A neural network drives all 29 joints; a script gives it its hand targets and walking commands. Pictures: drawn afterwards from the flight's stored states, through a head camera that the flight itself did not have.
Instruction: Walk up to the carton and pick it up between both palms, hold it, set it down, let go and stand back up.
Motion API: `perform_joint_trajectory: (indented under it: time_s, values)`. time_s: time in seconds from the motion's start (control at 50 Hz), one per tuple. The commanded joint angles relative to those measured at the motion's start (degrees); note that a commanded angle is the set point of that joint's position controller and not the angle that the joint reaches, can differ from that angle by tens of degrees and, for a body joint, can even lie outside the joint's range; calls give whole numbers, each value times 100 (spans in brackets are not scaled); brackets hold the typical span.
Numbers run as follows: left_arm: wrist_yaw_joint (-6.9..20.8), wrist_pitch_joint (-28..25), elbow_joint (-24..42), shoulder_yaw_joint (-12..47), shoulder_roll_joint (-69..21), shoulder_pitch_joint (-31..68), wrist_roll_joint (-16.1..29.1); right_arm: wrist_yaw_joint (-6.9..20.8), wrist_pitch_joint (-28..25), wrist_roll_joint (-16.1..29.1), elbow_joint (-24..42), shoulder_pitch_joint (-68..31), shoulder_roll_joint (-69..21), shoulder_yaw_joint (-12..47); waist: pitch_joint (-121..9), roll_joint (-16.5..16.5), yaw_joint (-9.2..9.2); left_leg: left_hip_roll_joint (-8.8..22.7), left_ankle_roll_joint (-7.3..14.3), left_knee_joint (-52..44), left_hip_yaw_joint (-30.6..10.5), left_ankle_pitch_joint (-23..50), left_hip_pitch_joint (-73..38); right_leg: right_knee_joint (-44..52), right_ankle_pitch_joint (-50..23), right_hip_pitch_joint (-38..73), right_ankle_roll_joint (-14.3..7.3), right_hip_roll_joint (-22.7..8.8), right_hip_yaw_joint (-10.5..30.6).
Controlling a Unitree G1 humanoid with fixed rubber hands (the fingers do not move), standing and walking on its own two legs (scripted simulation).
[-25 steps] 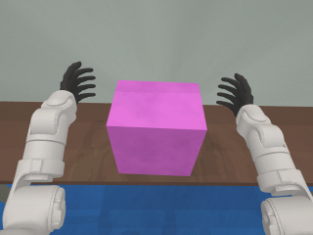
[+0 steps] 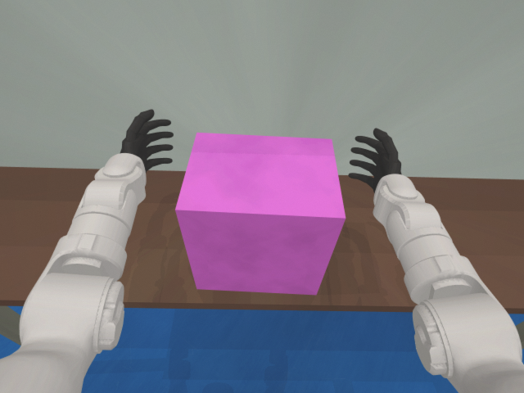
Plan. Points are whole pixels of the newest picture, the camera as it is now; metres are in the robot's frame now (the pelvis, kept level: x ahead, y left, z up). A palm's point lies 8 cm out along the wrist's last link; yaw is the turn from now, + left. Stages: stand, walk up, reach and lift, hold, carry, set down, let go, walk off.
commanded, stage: reach and lift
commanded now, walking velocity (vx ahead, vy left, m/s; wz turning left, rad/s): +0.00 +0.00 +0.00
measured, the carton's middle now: (260, 218) +0.40 +0.02 +0.04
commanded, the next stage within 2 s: none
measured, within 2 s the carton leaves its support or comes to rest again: neither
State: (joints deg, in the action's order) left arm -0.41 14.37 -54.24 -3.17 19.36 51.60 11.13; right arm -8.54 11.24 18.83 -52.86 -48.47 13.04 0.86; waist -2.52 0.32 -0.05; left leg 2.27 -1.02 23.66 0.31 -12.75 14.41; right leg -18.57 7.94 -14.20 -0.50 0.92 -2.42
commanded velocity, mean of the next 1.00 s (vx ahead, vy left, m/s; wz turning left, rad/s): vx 0.00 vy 0.00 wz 0.00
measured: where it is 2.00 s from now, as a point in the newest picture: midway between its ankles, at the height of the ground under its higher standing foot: outside the picture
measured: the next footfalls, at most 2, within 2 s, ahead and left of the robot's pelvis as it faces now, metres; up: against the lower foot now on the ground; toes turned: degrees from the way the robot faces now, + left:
none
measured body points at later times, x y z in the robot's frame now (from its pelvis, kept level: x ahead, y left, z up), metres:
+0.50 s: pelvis +0.00 +0.00 -0.01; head +0.03 +0.01 +0.43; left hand +0.43 +0.21 +0.07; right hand +0.43 -0.17 +0.07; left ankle -0.01 +0.12 -0.75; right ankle +0.01 -0.11 -0.75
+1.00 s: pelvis -0.01 +0.01 -0.01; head +0.04 +0.02 +0.44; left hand +0.43 +0.18 +0.06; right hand +0.42 -0.14 +0.05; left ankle -0.01 +0.12 -0.75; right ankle +0.01 -0.11 -0.75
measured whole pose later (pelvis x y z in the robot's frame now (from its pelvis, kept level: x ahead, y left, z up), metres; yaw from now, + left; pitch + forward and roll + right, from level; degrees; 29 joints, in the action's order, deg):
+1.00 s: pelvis -0.01 +0.01 -0.01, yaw +1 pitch +13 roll -1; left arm -3.3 -14.7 -73.3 -15.4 7.1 52.1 -4.0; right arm -8.2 -10.2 -6.9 -61.7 -45.9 0.4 -20.4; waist -7.4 0.4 -0.1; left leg 1.2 -0.6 28.6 -0.4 -12.6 28.8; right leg -24.0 8.5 -28.5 0.0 -0.2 -3.0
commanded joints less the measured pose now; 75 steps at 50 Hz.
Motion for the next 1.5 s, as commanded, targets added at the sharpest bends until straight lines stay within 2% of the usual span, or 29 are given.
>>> perform_joint_trajectory:
  time_s: [0.0, 0.08, 0.12, 0.14, 0.16, 0.2, 0.26, 0.32, 0.36, 0.4, 0.5, 0.62, 0.74, 0.78, 0.88, 0.96, 1.02, 1.08, 1.14, 1.16, 1.24, 1.26, 1.3, 1.34, 1.36, 1.4, 1.44, 1.46, 1.48]
  values:
    - [-78, -873, 1278, -210, 826, 2656, 3, -63, -795, -321, 1461, -2773, 691, -357, -3333, -372, -1, -317, -313, 148, 206, 2569, -710, -226, -1764, 1293, 79, 173, -19]
    - [-188, -1354, 1224, -277, 783, 2855, -31, -70, -1119, -570, 1493, -2768, 548, -491, -4003, -524, -32, -319, -377, 367, 248, 2597, -476, -422, -1848, 1130, 59, 146, 6]
    - [-233, -1628, 1094, -186, 727, 2937, 96, -50, -1297, -649, 1514, -2862, 543, -557, -4360, -455, 15, -286, -384, 462, 231, 2551, -331, -547, -1824, 991, 69, 156, -8]
    - [-235, -1753, 841, -200, 711, 2829, 118, -27, -1382, -673, 1490, -2810, 508, -489, -4459, -390, -55, -295, -370, 561, 233, 2687, -232, -636, -1996, 1018, 83, 138, 16]
    - [-229, -1914, 745, -126, 637, 2837, 150, -9, -1481, -699, 1359, -2774, 511, -529, -4618, -383, 30, -270, -409, 628, 193, 2823, -187, -713, -2132, 979, 98, 146, -9]
    - [-223, -2238, 463, -114, 601, 2792, 116, 16, -1693, -750, 1089, -2656, 484, -512, -4829, -446, 36, -271, -455, 763, 180, 2968, -65, -834, -2269, 900, 85, 112, 20]
    - [-236, -2515, -66, 43, 433, 2807, 40, 98, -1907, -681, 378, -2597, 588, -477, -4757, -643, 117, -203, -546, 847, 113, 2991, -180, -859, -1996, 454, -1, 142, -49]
    - [-188, -2650, -636, 58, 486, 2680, 164, 95, -2066, -490, 95, -2679, 642, -271, -4415, -315, 95, -222, -469, 907, 113, 2995, 4, -884, -2125, 453, 56, 145, -9]
    - [-114, -2737, -1155, 176, 405, 2589, 271, 56, -2071, -376, -250, -2763, 518, -96, -3936, 66, 56, -279, -296, 826, 120, 2520, 594, -974, -2135, 742, 172, 52, 109]
    - [-110, -2897, -1222, 229, 414, 2705, 322, 72, -2108, -228, -234, -2812, 462, 14, -3967, 20, 0, -288, -266, 683, 149, 2230, 899, -1039, -1946, 740, 192, -11, 135]
    - [-213, -3060, -1221, 381, 325, 2982, 429, 182, -2178, -32, -343, -2937, 541, 147, -4220, -320, -54, -234, -389, 836, 142, 2386, 471, -992, -1409, 38, 53, 45, 52]
    - [-313, -3238, -1175, 470, -158, 3297, 462, 226, -2123, -307, -264, -3155, 93, -47, -4499, -394, -17, -220, -362, 927, 106, 2068, 582, -1038, -1006, -367, -18, -19, 66]
    - [-369, -3296, -1094, -106, -367, 3348, -227, 47, -2227, -1097, -110, -3199, -317, -651, -4898, -202, 56, -259, -331, 954, 172, 2204, 895, -1194, -1600, 267, 85, -35, 123]
    - [-304, -3265, -991, -202, -908, 3385, -502, 13, -2232, -1385, -68, -3274, -851, -813, -4754, -182, 32, -270, -287, 914, 204, 2308, 853, -1131, -1790, 420, 109, -22, 106]
    - [-36, -3150, -755, -781, -1508, 3365, -1414, 318, -2375, -2279, 4, -3021, -1677, -1286, -4328, -275, 8, -290, -336, 484, 300, 2258, 342, -766, -1512, 785, 93, -5, 18]
    - [483, -3194, -828, -510, -4021, 3430, -2211, 1005, -2544, -3427, 266, -3174, -4389, -1102, -4170, -357, -49, -282, -343, 201, 309, 2422, -137, -467, -1858, 1296, 66, -17, -119]
    - [574, -3314, -964, -387, -4648, 3146, -2399, 1305, -2657, -3718, 161, -2860, -4676, -1101, -4037, -669, 35, -274, -504, 133, 294, 2673, -482, -311, -1933, 1372, -57, 28, -152]
    - [630, -3292, -1038, -614, -4452, 2912, -2538, 1340, -2712, -4002, -52, -2629, -4528, -1269, -3167, -211, 151, -245, -406, -113, 312, 2383, -341, -220, -1882, 1630, 29, 23, -163]
    - [740, -3145, -1091, -858, -4382, 2720, -2675, 1312, -2739, -4166, -25, -2494, -4567, -1313, -2735, 78, 83, -290, -263, -406, 407, 1954, -8, -180, -1980, 2040, 161, -44, -142]
    - [731, -3107, -1027, -858, -4396, 2769, -2697, 1311, -2772, -4206, 83, -2570, -4622, -1300, -2818, 62, 19, -292, -259, -448, 447, 1886, 9, -174, -1927, 2048, 175, -40, -147]
    - [609, -3034, -519, -596, -4679, 2902, -2673, 1327, -2919, -4203, 190, -2629, -4685, -1291, -3173, -259, 37, -241, -474, -249, 444, 2665, -583, -82, -2003, 1751, 71, 46, -257]
    - [606, -3001, -485, -576, -4700, 2865, -2697, 1330, -2921, -4197, 138, -2598, -4686, -1292, -3085, -254, 76, -227, -479, -242, 438, 2722, -681, -40, -1928, 1723, 54, 62, -270]
    - [601, -2901, -470, -608, -4704, 2692, -2774, 1332, -2919, -4144, 258, -2610, -4705, -1175, -3084, -239, -38, -253, -442, -243, 482, 2750, -647, -32, -2007, 1845, 61, 56, -245]
    - [604, -2804, -425, -647, -4733, 2610, -2842, 1323, -2886, -4154, 242, -2566, -4661, -1215, -2942, -276, -40, -263, -413, -327, 497, 2535, -563, 4, -1868, 1918, 59, 40, -228]
    - [609, -2785, -312, -603, -4752, 2626, -2810, 1311, -2913, -4141, 304, -2562, -4687, -1230, -3002, -224, 4, -263, -409, -315, 495, 2575, -567, -8, -1965, 1954, 78, 39, -246]
    - [600, -2760, -221, -548, -4844, 2532, -2813, 1300, -2988, -4070, 367, -2594, -4742, -1084, -3138, -280, -77, -268, -442, -249, 493, 2890, -606, -71, -2281, 2044, 82, 54, -260]
    - [578, -2692, -146, -498, -4876, 2435, -2850, 1287, -2981, -4011, 286, -2471, -4747, -1039, -3041, -320, -17, -247, -485, -227, 489, 3048, -753, -33, -2270, 1995, 81, 68, -275]
    - [574, -2673, -117, -490, -4914, 2439, -2834, 1285, -3016, -3996, 402, -2593, -4723, -1013, -3114, -328, -100, -255, -475, -220, 499, 3075, -731, -23, -2250, 1940, 65, 75, -287]
    - [569, -2658, -80, -465, -4937, 2411, -2828, 1281, -3020, -3978, 384, -2545, -4722, -977, -3049, -295, -67, -245, -462, -231, 499, 3052, -750, -10, -2205, 1903, 70, 90, -287]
